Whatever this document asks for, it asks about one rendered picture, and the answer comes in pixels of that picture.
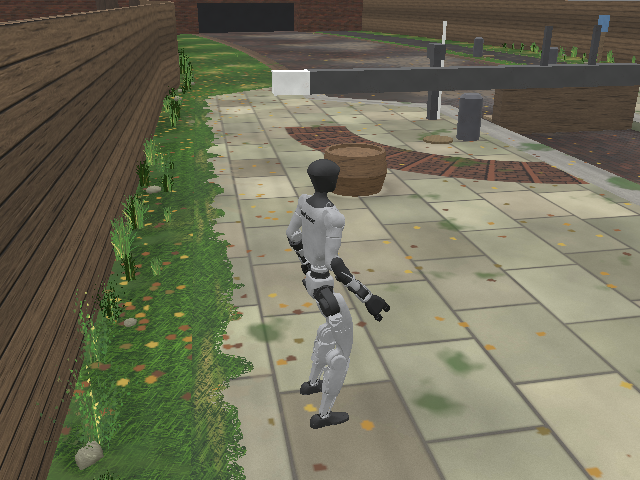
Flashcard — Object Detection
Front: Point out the robot right hand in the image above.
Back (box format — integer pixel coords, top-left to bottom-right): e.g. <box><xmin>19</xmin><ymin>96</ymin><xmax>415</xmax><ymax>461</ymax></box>
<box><xmin>365</xmin><ymin>294</ymin><xmax>390</xmax><ymax>322</ymax></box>

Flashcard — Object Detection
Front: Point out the robot left forearm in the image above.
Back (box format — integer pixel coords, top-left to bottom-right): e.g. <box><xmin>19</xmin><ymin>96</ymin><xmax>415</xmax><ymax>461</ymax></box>
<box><xmin>287</xmin><ymin>237</ymin><xmax>309</xmax><ymax>265</ymax></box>

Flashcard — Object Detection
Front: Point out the humanoid robot torso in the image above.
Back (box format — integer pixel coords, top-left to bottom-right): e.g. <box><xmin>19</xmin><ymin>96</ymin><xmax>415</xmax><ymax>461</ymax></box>
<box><xmin>301</xmin><ymin>194</ymin><xmax>339</xmax><ymax>302</ymax></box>

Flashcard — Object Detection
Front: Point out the right robot foot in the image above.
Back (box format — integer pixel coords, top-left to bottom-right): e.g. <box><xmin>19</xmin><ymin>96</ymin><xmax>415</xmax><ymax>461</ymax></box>
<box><xmin>310</xmin><ymin>411</ymin><xmax>349</xmax><ymax>429</ymax></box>

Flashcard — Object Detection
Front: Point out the robot right forearm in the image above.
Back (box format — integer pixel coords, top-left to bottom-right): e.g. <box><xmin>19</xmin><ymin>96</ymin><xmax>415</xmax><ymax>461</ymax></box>
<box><xmin>330</xmin><ymin>257</ymin><xmax>372</xmax><ymax>303</ymax></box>

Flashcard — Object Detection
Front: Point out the robot right upper arm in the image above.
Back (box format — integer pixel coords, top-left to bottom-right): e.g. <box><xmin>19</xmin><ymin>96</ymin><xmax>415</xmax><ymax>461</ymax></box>
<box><xmin>324</xmin><ymin>209</ymin><xmax>345</xmax><ymax>271</ymax></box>

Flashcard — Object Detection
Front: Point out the robot left upper arm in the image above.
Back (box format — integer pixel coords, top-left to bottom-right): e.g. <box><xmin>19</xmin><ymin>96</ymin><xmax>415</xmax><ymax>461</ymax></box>
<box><xmin>286</xmin><ymin>194</ymin><xmax>312</xmax><ymax>242</ymax></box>

